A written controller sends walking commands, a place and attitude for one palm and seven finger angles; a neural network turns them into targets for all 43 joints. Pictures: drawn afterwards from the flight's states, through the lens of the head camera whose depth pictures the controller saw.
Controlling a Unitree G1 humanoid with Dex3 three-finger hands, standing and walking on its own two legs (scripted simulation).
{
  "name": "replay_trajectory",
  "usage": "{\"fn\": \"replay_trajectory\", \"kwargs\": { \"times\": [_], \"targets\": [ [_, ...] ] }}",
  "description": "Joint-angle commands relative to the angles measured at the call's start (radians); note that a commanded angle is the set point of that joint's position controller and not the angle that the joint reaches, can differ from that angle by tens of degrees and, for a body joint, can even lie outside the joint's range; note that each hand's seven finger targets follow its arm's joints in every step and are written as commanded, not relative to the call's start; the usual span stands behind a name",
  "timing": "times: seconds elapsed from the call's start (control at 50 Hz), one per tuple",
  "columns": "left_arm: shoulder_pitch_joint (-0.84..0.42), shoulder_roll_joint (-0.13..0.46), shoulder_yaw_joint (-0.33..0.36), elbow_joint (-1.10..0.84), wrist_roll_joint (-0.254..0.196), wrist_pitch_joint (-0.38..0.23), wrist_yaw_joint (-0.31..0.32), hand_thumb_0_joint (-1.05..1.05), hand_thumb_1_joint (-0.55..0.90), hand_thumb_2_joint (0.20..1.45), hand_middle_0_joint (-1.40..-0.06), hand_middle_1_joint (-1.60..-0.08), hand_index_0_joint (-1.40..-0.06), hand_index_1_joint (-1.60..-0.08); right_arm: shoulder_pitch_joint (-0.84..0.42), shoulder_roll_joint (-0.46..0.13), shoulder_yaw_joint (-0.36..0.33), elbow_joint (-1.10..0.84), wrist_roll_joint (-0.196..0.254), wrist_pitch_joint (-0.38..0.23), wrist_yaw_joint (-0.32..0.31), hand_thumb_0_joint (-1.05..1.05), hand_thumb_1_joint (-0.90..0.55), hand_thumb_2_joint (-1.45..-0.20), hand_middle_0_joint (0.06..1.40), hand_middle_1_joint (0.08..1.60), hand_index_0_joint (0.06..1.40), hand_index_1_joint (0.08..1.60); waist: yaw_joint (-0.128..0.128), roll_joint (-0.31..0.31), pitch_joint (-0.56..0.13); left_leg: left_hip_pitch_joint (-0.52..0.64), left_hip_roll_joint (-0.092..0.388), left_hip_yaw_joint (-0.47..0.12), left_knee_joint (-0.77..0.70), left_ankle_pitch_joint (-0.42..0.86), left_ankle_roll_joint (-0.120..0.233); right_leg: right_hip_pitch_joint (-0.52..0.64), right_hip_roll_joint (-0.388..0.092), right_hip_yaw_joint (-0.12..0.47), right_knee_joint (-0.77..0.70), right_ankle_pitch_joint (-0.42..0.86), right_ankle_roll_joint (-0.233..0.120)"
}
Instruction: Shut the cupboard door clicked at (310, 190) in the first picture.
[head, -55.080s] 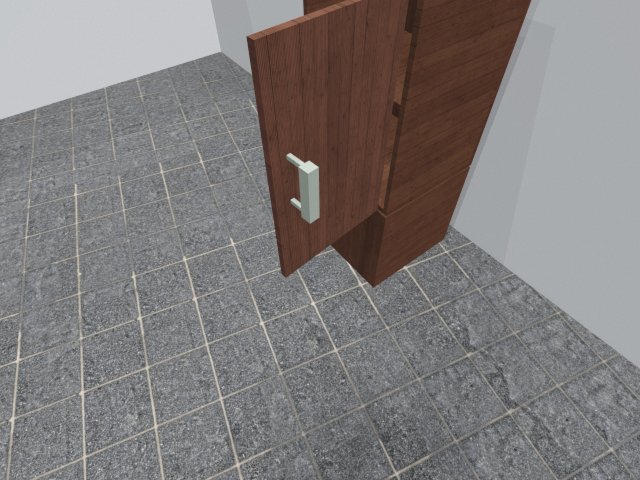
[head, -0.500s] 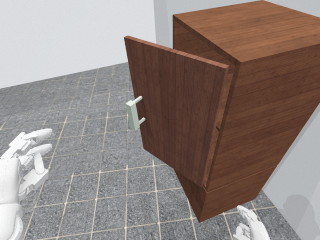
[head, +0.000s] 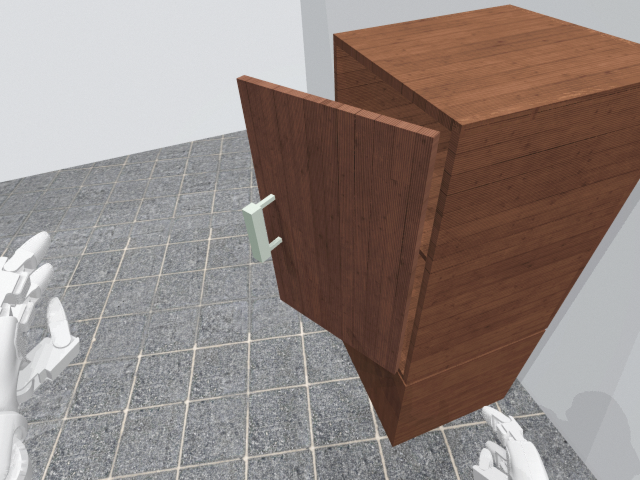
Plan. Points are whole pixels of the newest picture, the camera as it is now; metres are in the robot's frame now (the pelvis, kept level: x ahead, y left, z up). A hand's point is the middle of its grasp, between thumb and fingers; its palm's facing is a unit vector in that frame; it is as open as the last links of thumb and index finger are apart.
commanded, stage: step back with the hand held close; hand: left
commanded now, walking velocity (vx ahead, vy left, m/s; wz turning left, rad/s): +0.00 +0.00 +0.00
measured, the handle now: (265, 227) +0.59 +0.20 -0.05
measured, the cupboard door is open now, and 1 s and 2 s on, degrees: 31 31 31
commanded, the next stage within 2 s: stop stepping back and stand still in 1.20 s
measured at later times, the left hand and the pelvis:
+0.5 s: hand (28, 364) +0.16 +0.30 +0.16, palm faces +0.37 -0.78 -0.50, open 7.4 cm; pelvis -0.04 +0.03 -0.01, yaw -1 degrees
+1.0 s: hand out of the picture +0.04 +0.29 +0.16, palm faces +0.51 -0.77 -0.39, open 7.4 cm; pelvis -0.14 +0.02 -0.03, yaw +4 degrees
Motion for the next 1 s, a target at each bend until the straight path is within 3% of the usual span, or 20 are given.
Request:
{"fn": "replay_trajectory", "kwargs": {
  "times": [0.0, 0.02, 0.04, 0.08, 0.12, 0.22, 0.3, 0.34, 0.46, 0.6, 0.68, 0.7, 0.72, 0.78, 0.84, 0.86, 0.88, 0.92, 0.96, 0.98],
  "targets": [
    [-0.053, 0.18, 0.128, -0.142, -0.003, -0.058, 0.005, 0.0, 0.9, 0.9, -0.2, -0.3, -0.2, -0.3, -0.128, -0.092, -0.041, -0.156, 0.001, -0.05, -0.001, 0.0, -0.9, -0.9, 0.2, 0.3, 0.2, 0.3, 0.003, -0.072, -0.004, -0.016, -0.007, -0.004, -0.063, 0.238, 0.027, -0.034, 0.005, 0.017, -0.072, 0.206, 0.003],
    [-0.057, 0.175, 0.122, -0.148, -0.003, -0.059, 0.002, 0.0, 0.9, 0.9, -0.2, -0.3, -0.2, -0.3, -0.128, -0.092, -0.042, -0.161, 0.002, -0.046, -0.001, 0.0, -0.9, -0.9, 0.2, 0.3, 0.2, 0.3, 0.001, -0.077, -0.015, -0.012, -0.005, 0.0, -0.061, 0.243, 0.029, -0.031, 0.002, 0.018, -0.066, 0.214, 0.006],
    [-0.175, 0.283, 0.219, -0.213, 0.006, -0.099, 0.011, 0.0, 0.9, 0.9, -0.2, -0.3, -0.2, -0.3, -0.141, -0.12, -0.051, -0.191, 0.009, -0.021, 0.003, 0.0, -0.9, -0.9, 0.2, 0.3, 0.2, 0.3, -0.035, -0.075, 0.002, -0.083, 0.013, -0.01, 0.009, 0.153, 0.042, -0.114, -0.06, 0.12, -0.122, 0.239, -0.001],
    [-0.063, 0.21, 0.148, -0.145, 0.009, -0.111, 0.007, 0.0, 0.9, 0.9, -0.2, -0.3, -0.2, -0.3, -0.139, -0.109, -0.056, -0.172, -0.001, 0.002, 0.002, 0.0, -0.9, -0.9, 0.2, 0.3, 0.2, 0.3, -0.043, -0.129, -0.027, -0.082, 0.005, -0.019, 0.052, 0.139, 0.039, -0.13, -0.106, 0.142, -0.127, 0.281, -0.014],
    [-0.042, 0.218, 0.152, -0.171, 0.013, -0.125, 0.01, 0.0, 0.9, 0.9, -0.2, -0.3, -0.2, -0.3, -0.138, -0.105, -0.059, -0.178, 0.0, 0.016, 0.001, 0.0, -0.9, -0.9, 0.2, 0.3, 0.2, 0.3, -0.047, -0.117, -0.074, -0.089, 0.005, -0.019, 0.063, 0.166, 0.033, -0.113, -0.12, 0.127, -0.094, 0.331, -0.017],
    [0.034, 0.261, 0.199, -0.268, 0.006, -0.134, 0.028, 0.0, 0.9, 0.9, -0.2, -0.3, -0.2, -0.3, -0.136, -0.114, -0.07, -0.218, 0.002, 0.059, -0.014, 0.0, -0.9, -0.9, 0.2, 0.3, 0.2, 0.3, -0.052, -0.034, -0.209, -0.055, 0.033, -0.03, 0.032, 0.415, 0.03, -0.036, -0.074, 0.066, 0.031, 0.519, 0.003],
    [0.071, 0.297, 0.24, -0.302, -0.002, -0.126, 0.035, 0.0, 0.9, 0.9, -0.2, -0.3, -0.2, -0.3, -0.132, -0.122, -0.076, -0.247, 0.003, 0.09, -0.023, 0.0, -0.9, -0.9, 0.2, 0.3, 0.2, 0.3, -0.049, -0.037, -0.23, -0.078, 0.048, -0.039, 0.033, 0.517, 0.026, -0.023, -0.048, 0.056, 0.078, 0.571, 0.013],
    [0.094, 0.277, 0.228, -0.285, -0.004, -0.123, 0.036, 0.0, 0.9, 0.9, -0.2, -0.3, -0.2, -0.3, -0.125, -0.12, -0.076, -0.258, 0.007, 0.101, -0.023, 0.0, -0.9, -0.9, 0.2, 0.3, 0.2, 0.3, -0.051, -0.05, -0.214, -0.126, 0.06, -0.046, 0.024, 0.5, 0.026, -0.012, -0.045, 0.056, 0.1, 0.55, 0.015],
    [0.112, 0.253, 0.214, -0.261, 0.0, -0.129, 0.037, 0.0, 0.9, 0.9, -0.2, -0.3, -0.2, -0.3, -0.118, -0.133, -0.077, -0.266, 0.009, 0.099, -0.022, 0.0, -0.9, -0.9, 0.2, 0.3, 0.2, 0.3, -0.052, -0.021, -0.154, -0.308, 0.093, -0.083, -0.046, 0.244, 0.05, 0.01, -0.023, 0.062, 0.14, 0.365, 0.026],
    [0.002, 0.265, 0.232, -0.303, 0.041, -0.171, 0.042, 0.0, 0.9, 0.9, -0.2, -0.3, -0.2, -0.3, -0.123, -0.152, -0.074, -0.263, 0.002, 0.058, -0.027, 0.0, -0.9, -0.9, 0.2, 0.3, 0.2, 0.3, -0.05, 0.078, -0.048, -0.694, 0.159, -0.178, -0.202, -0.403, 0.118, 0.139, 0.033, 0.061, 0.267, 0.136, 0.039],
    [-0.04, 0.237, 0.213, -0.32, 0.058, -0.195, 0.044, 0.0, 0.9, 0.9, -0.2, -0.3, -0.2, -0.3, -0.099, -0.152, -0.076, -0.255, 0.0, 0.029, -0.024, 0.0, -0.9, -0.9, 0.2, 0.3, 0.2, 0.3, -0.057, 0.089, -0.041, -0.761, 0.177, -0.207, -0.186, -0.494, 0.131, 0.15, 0.05, 0.073, 0.326, 0.097, 0.038],
    [-0.044, 0.272, 0.248, -0.335, 0.065, -0.204, 0.044, 0.0, 0.9, 0.9, -0.2, -0.3, -0.2, -0.3, -0.103, -0.156, -0.08, -0.252, -0.004, 0.021, -0.023, 0.0, -0.9, -0.9, 0.2, 0.3, 0.2, 0.3, -0.053, 0.096, -0.049, -0.757, 0.18, -0.212, -0.184, -0.499, 0.134, 0.152, 0.057, 0.077, 0.326, 0.1, 0.038],
    [-0.051, 0.237, 0.221, -0.333, 0.065, -0.209, 0.041, 0.0, 0.9, 0.9, -0.2, -0.3, -0.2, -0.3, -0.101, -0.147, -0.075, -0.25, -0.003, 0.017, -0.022, 0.0, -0.9, -0.9, 0.2, 0.3, 0.2, 0.3, -0.057, 0.1, -0.05, -0.78, 0.179, -0.21, -0.173, -0.52, 0.135, 0.161, 0.058, 0.083, 0.343, 0.085, 0.038],
    [-0.043, 0.239, 0.225, -0.324, 0.061, -0.218, 0.042, 0.0, 0.9, 0.9, -0.2, -0.3, -0.2, -0.3, -0.08, -0.14, -0.083, -0.241, -0.003, 0.003, -0.015, 0.0, -0.9, -0.9, 0.2, 0.3, 0.2, 0.3, -0.063, 0.005, -0.043, -0.699, 0.107, -0.142, -0.029, -0.491, 0.104, 0.017, 0.015, 0.182, 0.224, -0.014, 0.005],
    [-0.048, 0.241, 0.203, -0.348, 0.049, -0.23, 0.05, 0.0, 0.9, 0.9, -0.2, -0.3, -0.2, -0.3, -0.064, -0.11, -0.081, -0.212, -0.012, -0.005, -0.002, 0.0, -0.9, -0.9, 0.2, 0.3, 0.2, 0.3, -0.074, -0.14, -0.02, -0.437, 0.012, -0.07, 0.233, -0.314, 0.033, -0.348, -0.146, 0.397, -0.051, -0.292, -0.077],
    [-0.053, 0.245, 0.192, -0.342, 0.044, -0.227, 0.059, 0.0, 0.9, 0.9, -0.2, -0.3, -0.2, -0.3, -0.056, -0.099, -0.076, -0.191, -0.016, -0.002, 0.004, 0.0, -0.9, -0.9, 0.2, 0.3, 0.2, 0.3, -0.078, -0.198, -0.022, -0.332, -0.012, -0.045, 0.333, -0.231, 0.011, -0.458, -0.206, 0.433, -0.122, -0.33, -0.104],
    [-0.059, 0.248, 0.181, -0.335, 0.043, -0.226, 0.067, 0.0, 0.9, 0.9, -0.2, -0.3, -0.2, -0.3, -0.054, -0.091, -0.074, -0.176, -0.016, 0.003, 0.01, 0.0, -0.9, -0.9, 0.2, 0.3, 0.2, 0.3, -0.082, -0.239, -0.04, -0.259, -0.018, -0.042, 0.389, -0.181, 0.004, -0.508, -0.241, 0.424, -0.151, -0.325, -0.116],
    [-0.06, 0.258, 0.188, -0.321, 0.041, -0.223, 0.079, 0.0, 0.9, 0.9, -0.2, -0.3, -0.2, -0.3, -0.044, -0.087, -0.073, -0.167, -0.013, 0.011, 0.011, 0.0, -0.9, -0.9, 0.2, 0.3, 0.2, 0.3, -0.092, -0.26, -0.072, -0.197, -0.013, -0.047, 0.347, -0.137, 0.009, -0.518, -0.226, 0.341, -0.129, -0.259, -0.096],
    [-0.065, 0.272, 0.203, -0.333, 0.035, -0.229, 0.082, 0.0, 0.9, 0.9, -0.2, -0.3, -0.2, -0.3, -0.057, -0.1, -0.072, -0.178, -0.007, 0.011, -0.001, 0.0, -0.9, -0.9, 0.2, 0.3, 0.2, 0.3, -0.092, -0.177, -0.053, -0.212, 0.02, -0.101, 0.171, -0.196, 0.035, -0.528, -0.132, 0.238, -0.045, -0.279, -0.043],
    [-0.054, 0.276, 0.218, -0.334, 0.033, -0.238, 0.083, 0.0, 0.9, 0.9, -0.2, -0.3, -0.2, -0.3, -0.065, -0.113, -0.072, -0.186, -0.008, 0.004, -0.009, 0.0, -0.9, -0.9, 0.2, 0.3, 0.2, 0.3, -0.09, -0.07, -0.03, -0.319, 0.071, -0.174, 0.029, -0.283, 0.062, -0.456, -0.057, 0.185, 0.051, -0.264, -0.012]
  ]
}}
